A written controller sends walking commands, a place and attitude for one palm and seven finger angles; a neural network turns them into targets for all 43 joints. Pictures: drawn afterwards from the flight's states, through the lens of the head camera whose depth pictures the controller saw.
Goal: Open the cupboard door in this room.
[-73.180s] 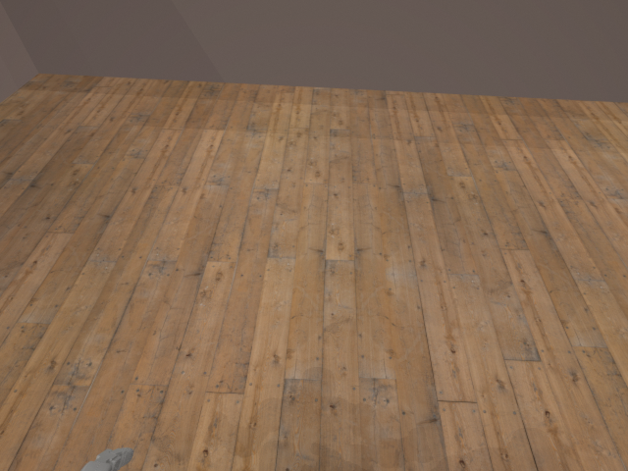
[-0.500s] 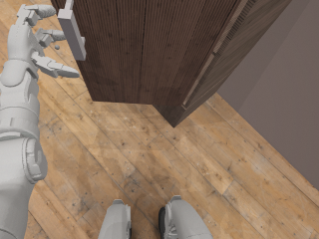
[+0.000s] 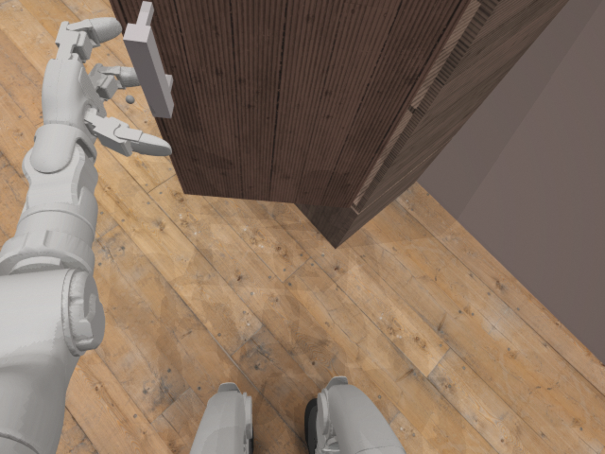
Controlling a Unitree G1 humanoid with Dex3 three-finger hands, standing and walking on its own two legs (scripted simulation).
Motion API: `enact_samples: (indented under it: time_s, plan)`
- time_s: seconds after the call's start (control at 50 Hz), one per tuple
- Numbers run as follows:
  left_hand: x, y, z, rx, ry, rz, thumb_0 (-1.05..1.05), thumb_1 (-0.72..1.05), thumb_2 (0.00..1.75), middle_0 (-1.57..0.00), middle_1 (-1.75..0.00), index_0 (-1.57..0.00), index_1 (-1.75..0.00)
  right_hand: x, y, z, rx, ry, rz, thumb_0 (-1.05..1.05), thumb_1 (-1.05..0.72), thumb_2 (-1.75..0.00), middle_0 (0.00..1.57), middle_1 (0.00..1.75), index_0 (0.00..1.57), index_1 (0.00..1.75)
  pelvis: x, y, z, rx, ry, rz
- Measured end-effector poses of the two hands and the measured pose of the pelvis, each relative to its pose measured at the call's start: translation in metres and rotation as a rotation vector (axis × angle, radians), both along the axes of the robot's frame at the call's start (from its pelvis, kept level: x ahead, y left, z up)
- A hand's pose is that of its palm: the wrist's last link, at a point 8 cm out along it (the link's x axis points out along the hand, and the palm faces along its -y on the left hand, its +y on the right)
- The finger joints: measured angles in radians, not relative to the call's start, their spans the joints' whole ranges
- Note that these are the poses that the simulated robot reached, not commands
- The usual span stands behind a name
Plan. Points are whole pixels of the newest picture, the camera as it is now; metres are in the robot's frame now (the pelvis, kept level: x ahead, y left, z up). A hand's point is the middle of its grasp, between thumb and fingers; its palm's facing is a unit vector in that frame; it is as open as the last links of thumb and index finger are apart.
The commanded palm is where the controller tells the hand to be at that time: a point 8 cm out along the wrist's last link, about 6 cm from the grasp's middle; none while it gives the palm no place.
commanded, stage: slide the fingers in behind the handle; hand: left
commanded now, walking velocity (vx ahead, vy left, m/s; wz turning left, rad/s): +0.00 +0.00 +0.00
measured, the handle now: (155, 63) +0.59 +0.16 +0.06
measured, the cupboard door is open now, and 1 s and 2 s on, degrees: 47 47 47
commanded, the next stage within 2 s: move the hooked fingers beside the handle in 0.06 s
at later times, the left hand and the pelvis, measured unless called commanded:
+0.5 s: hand (129, 99) +0.53 +0.18 +0.06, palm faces -0.03 -1.00 -0.01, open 15.5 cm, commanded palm +0.52 +0.18 +0.05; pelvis +0.00 +0.00 +0.00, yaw +0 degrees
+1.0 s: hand (143, 101) +0.53 +0.17 +0.06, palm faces -0.08 -1.00 -0.02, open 14.1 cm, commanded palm +0.52 +0.21 +0.05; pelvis -0.01 +0.00 +0.00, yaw -3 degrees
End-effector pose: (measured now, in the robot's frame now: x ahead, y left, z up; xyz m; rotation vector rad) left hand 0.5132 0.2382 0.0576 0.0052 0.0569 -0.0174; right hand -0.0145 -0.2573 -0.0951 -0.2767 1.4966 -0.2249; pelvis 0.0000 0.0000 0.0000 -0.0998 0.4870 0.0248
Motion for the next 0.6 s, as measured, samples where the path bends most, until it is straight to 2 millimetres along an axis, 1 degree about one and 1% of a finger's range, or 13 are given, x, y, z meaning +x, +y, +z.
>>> enact_samples:
  time_s: [0.3,0.6]
  plan:
    - [0.0004,-0.0005,-0.0004,0.002,-0.004,0.003,-0.01,-0.50,0.30,-0.30,-1.20,0.00,-1.07,0.0022,0.0016,-0.0012,0.002,0.004,0.004,0.00,-0.90,-0.90,0.20,0.30,0.21,0.30,0.0008,0.0011,-0.0001,-0.001,0.002,0.004]
    - [-0.0009,0.0012,0.0007,0.004,0.005,-0.021,-0.01,-0.50,0.30,-0.30,-1.20,0.00,-1.07,-0.0007,0.0006,0.0007,-0.001,-0.013,-0.020,0.00,-0.90,-0.90,0.20,0.30,0.21,0.30,0.0014,-0.0001,0.0019,0.004,-0.005,-0.013]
